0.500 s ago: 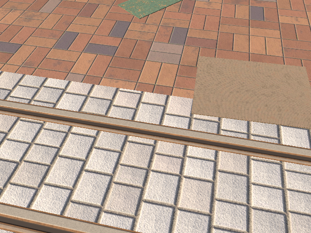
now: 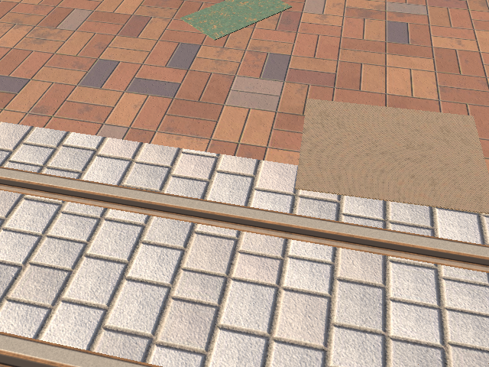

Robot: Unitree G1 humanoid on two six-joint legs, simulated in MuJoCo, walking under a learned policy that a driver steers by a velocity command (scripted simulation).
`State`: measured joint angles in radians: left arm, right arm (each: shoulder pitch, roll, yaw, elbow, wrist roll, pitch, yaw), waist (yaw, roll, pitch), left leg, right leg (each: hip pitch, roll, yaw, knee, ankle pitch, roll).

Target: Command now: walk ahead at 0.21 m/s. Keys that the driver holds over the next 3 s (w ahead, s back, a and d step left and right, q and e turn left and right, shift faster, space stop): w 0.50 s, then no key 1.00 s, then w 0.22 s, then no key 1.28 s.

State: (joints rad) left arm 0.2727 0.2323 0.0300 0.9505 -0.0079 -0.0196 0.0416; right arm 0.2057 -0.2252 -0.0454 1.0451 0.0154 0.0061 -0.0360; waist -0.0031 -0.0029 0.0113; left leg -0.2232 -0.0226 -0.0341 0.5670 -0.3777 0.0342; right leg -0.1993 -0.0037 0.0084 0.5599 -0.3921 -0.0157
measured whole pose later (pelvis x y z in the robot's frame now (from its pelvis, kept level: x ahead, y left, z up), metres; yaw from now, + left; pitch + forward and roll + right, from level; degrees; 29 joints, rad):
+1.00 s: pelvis +0.35 +0.01 +0.00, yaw -1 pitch +0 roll +2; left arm 0.17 0.23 0.04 0.92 0.02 0.00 0.05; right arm 0.17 -0.23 -0.01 1.01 -0.01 -0.05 0.00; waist -0.02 -0.01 0.01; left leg -0.24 -0.07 0.07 0.44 -0.20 0.05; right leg -0.33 -0.07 0.04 0.52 -0.20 0.03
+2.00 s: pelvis +0.48 -0.06 +0.01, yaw -1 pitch +1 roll +1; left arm 0.27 0.19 0.03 1.09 0.01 -0.07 0.01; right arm 0.15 -0.25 -0.05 1.04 0.02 -0.04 -0.03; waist 0.01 0.02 0.03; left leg -0.41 0.03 0.00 0.88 -0.38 -0.01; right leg -0.15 0.02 -0.06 0.39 -0.25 -0.06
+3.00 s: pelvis +0.50 -0.04 +0.00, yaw +0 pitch -1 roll +0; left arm 0.31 0.17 0.02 1.13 0.01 -0.02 0.04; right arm 0.15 -0.20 -0.05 1.14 0.00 0.01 -0.04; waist 0.00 0.00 0.04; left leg -0.26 0.00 0.01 0.47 -0.19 0.01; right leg -0.10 0.01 -0.07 0.45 -0.33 -0.03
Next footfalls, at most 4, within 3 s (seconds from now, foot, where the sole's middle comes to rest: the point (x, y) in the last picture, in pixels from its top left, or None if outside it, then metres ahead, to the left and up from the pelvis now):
0.56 left None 0.41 0.10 -0.77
0.96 right None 0.49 -0.14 -0.77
2.12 left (228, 350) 0.59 0.07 -0.77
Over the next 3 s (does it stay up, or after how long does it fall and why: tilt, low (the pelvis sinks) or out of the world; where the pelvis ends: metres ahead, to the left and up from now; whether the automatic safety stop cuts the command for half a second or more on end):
stays up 0.50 -0.04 0.00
